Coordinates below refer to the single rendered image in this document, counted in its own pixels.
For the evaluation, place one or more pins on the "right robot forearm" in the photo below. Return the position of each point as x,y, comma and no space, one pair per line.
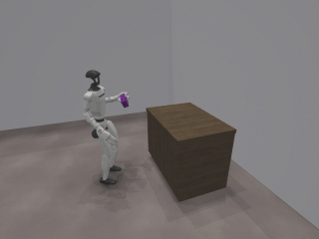
93,123

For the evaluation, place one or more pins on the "robot head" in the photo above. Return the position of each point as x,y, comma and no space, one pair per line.
92,74

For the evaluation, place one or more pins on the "robot torso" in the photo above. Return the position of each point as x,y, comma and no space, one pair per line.
98,107

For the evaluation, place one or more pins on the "robot right hand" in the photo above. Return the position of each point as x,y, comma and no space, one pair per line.
106,135

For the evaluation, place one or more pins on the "table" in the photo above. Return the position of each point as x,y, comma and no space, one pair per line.
191,148

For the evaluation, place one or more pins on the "left robot forearm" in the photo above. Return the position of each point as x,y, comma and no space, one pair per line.
111,99

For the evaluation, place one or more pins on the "robot left hand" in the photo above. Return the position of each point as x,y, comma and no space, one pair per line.
123,93

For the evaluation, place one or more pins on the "right robot upper arm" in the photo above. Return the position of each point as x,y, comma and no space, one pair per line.
88,97

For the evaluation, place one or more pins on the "sponge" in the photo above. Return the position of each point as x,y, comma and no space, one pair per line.
124,101

